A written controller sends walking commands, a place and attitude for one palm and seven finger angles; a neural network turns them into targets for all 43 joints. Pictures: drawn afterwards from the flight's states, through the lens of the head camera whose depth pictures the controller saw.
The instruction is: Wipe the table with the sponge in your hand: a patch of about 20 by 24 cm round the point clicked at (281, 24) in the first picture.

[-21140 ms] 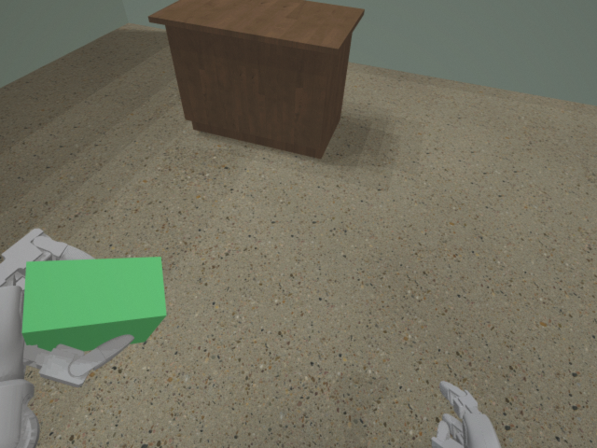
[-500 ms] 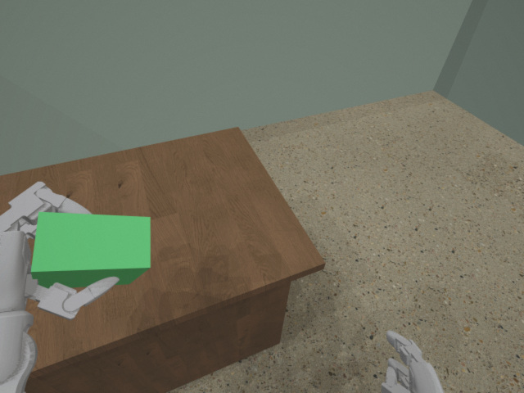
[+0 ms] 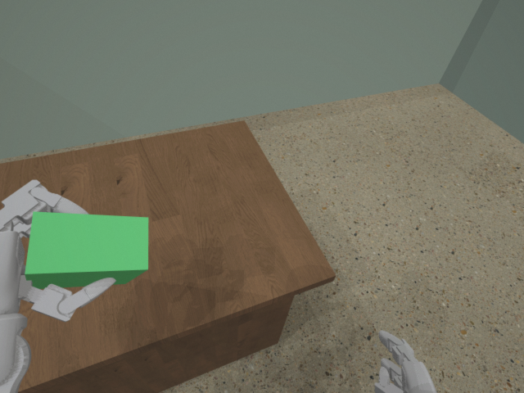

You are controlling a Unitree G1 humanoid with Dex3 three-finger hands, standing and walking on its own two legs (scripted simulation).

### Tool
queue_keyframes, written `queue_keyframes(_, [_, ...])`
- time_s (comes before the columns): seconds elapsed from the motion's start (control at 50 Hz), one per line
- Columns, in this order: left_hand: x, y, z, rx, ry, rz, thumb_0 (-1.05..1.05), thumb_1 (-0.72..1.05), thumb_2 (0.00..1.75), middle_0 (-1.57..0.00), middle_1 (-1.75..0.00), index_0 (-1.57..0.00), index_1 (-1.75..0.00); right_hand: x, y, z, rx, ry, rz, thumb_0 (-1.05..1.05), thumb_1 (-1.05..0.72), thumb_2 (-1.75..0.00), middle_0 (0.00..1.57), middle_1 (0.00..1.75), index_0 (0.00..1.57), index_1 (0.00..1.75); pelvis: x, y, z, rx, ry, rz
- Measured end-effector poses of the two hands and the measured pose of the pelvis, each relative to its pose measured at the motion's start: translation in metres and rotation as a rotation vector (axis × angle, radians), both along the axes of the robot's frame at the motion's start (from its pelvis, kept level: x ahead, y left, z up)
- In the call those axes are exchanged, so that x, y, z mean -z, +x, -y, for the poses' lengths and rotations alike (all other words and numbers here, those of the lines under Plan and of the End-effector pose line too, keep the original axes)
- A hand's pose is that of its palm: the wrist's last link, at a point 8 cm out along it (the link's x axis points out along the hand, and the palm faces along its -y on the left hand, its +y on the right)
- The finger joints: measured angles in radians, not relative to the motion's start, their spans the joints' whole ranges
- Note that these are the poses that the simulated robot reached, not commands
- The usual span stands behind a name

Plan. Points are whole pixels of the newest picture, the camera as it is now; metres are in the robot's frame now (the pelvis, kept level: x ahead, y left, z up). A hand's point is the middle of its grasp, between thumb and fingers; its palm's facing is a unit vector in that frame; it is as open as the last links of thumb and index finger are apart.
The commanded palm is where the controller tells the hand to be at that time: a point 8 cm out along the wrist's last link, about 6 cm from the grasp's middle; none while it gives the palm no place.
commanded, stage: look again from close up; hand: left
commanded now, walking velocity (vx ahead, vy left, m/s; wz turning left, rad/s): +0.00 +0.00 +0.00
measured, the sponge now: (103, 254) +0.24 +0.22 +0.13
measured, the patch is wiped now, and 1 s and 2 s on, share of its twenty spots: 0.00 0.00 0.00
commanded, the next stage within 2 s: shuffle to correct the standing spot in 0.06 s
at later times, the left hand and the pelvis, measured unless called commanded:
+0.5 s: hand (85, 259) +0.22 +0.22 +0.16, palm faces +0.40 -0.85 -0.35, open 10.2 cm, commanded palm +0.16 +0.25 +0.18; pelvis +0.00 -0.03 +0.00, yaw +0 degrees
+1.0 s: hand (161, 243) +0.24 +0.15 +0.17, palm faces +0.34 -0.84 -0.43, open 10.2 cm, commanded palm +0.19 +0.19 +0.18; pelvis +0.02 -0.09 +0.00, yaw -1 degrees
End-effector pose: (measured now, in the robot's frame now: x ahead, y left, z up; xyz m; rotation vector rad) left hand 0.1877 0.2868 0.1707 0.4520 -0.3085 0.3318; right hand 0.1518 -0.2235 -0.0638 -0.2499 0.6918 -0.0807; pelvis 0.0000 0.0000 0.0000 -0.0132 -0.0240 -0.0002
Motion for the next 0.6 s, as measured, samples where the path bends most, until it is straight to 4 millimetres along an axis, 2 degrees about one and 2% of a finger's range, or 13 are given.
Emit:
queue_keyframes(0.1, [-0.008,0.008,-0.001,0.020,0.035,0.001,-0.01,-0.51,1.03,-0.72,-1.35,-0.74,-1.33,-0.002,0.017,-0.001,0.006,0.001,0.006,0.02,-0.90,-0.90,0.20,0.30,0.21,0.30,0.000,0.011,-0.002,-0.008,-0.005,-0.010])
queue_keyframes(0.2, [-0.012,0.004,-0.003,0.017,0.048,-0.014,-0.01,-0.51,1.03,-0.72,-1.34,-0.74,-1.33,-0.003,0.030,-0.001,0.003,0.007,0.018,0.02,-0.90,-0.90,0.20,0.30,0.21,0.30,0.000,0.016,-0.002,-0.015,-0.006,-0.013])
queue_keyframes(0.36, [-0.005,-0.007,-0.002,-0.045,0.001,-0.038,-0.01,-0.51,1.03,-0.72,-1.34,-0.74,-1.33,-0.002,0.034,-0.002,-0.027,0.025,0.013,0.02,-0.90,-0.90,0.20,0.30,0.21,0.30,-0.001,0.010,0.009,-0.011,0.010,-0.002])
queue_keyframes(0.48, [-0.002,-0.009,0.021,-0.046,-0.039,-0.033,-0.01,-0.51,1.03,-0.72,-1.34,-0.74,-1.33,0.000,0.025,0.009,-0.040,0.053,0.006,0.02,-0.90,-0.90,0.20,0.30,0.21,0.30,-0.001,0.000,0.028,-0.010,0.014,0.002])
queue_keyframes(0.6, [-0.003,-0.010,0.051,-0.013,-0.020,-0.045,-0.01,-0.51,1.03,-0.72,-1.34,-0.74,-1.33,0.003,0.013,0.038,-0.011,0.059,-0.002,0.02,-0.90,-0.90,0.20,0.30,0.21,0.30,0.000,-0.003,0.051,0.000,0.019,-0.012])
